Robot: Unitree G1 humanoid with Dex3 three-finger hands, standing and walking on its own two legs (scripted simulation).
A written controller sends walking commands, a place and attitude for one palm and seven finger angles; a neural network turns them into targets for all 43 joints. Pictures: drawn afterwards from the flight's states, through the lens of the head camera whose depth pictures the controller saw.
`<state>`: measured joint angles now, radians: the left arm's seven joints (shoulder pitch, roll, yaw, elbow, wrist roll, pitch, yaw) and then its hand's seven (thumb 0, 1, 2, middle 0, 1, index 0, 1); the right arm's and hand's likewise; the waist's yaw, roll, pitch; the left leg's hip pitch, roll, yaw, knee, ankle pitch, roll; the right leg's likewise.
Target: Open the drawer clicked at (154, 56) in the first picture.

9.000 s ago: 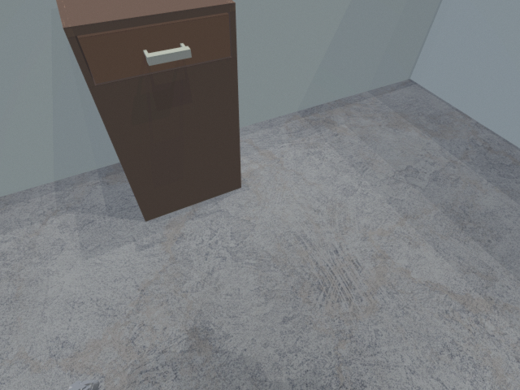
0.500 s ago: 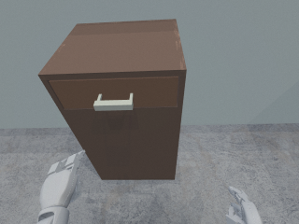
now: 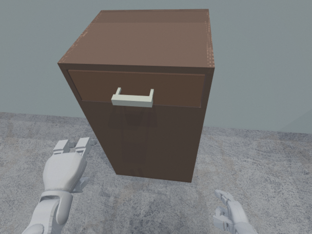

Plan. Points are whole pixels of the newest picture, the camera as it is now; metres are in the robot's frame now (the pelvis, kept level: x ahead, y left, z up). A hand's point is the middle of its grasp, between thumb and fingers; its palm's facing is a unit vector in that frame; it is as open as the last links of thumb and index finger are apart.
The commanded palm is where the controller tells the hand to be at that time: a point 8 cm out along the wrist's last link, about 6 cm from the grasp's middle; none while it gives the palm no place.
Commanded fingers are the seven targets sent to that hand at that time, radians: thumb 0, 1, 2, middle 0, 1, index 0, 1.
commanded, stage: raise the hand with hooked fingers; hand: left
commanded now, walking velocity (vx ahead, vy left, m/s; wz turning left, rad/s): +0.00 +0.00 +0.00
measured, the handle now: (133, 95) +0.53 +0.15 +0.04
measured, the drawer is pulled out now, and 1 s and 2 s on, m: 0.00 0.00 0.00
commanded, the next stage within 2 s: move the hooked fingers above the handle in 1.14 s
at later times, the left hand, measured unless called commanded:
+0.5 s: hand (60, 139) +0.29 +0.27 +0.11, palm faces +0.11 -0.07 -0.99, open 13.3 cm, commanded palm +0.26 +0.27 +0.17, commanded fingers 0.00 -0.50 0.30 -0.30 -1.20 -0.30 -1.20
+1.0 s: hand (52, 127) +0.30 +0.27 +0.15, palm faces +0.03 -0.07 -1.00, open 13.8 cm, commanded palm +0.27 +0.28 +0.21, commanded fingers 0.00 -0.50 0.30 -0.30 -1.20 -0.30 -1.20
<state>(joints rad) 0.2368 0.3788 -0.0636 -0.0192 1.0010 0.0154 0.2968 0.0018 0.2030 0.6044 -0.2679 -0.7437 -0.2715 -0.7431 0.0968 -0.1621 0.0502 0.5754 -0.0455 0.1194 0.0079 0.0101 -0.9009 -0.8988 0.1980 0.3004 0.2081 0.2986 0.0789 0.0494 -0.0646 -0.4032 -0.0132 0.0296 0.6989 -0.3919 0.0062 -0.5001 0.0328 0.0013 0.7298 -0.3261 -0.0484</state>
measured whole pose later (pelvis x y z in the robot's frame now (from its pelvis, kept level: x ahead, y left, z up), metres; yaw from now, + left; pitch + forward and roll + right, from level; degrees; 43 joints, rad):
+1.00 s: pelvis +0.00 +0.03 +0.03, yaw +1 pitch +0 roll +0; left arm -0.13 0.55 -0.01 -0.01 0.86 -0.06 -0.08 0.00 -0.49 0.30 -0.32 -1.20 -0.32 -1.20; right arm 0.16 -0.27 -0.01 0.62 0.01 0.16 0.01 0.01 -0.90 -0.90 0.20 0.30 0.21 0.30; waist 0.09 0.08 0.01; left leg -0.16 -0.05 0.02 0.40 -0.24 0.05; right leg -0.24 0.00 0.00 0.41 -0.17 0.00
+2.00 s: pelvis +0.01 +0.01 +0.03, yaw +1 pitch +4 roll +1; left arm -0.41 0.41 -0.22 0.31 0.96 0.02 0.07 0.00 -0.49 0.30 -0.32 -1.20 -0.32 -1.20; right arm 0.17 -0.26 -0.02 0.66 0.03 0.16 -0.02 0.01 -0.90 -0.90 0.19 0.30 0.20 0.30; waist 0.06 0.07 -0.03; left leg -0.23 -0.03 0.01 0.42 -0.26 0.02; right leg -0.32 0.01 -0.01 0.46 -0.20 -0.03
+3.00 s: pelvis +0.02 +0.01 +0.02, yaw -1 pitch +11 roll +1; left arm -0.80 0.29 -0.18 0.89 1.03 0.08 0.25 0.00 -0.49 0.30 -0.35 -1.23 -0.32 -1.20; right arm 0.28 -0.25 -0.05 0.70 0.01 0.16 -0.03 0.01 -0.90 -0.90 0.19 0.30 0.20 0.30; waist -0.06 0.06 -0.10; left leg -0.38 -0.01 0.05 0.50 -0.31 0.02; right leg -0.49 0.04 0.03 0.55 -0.24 -0.04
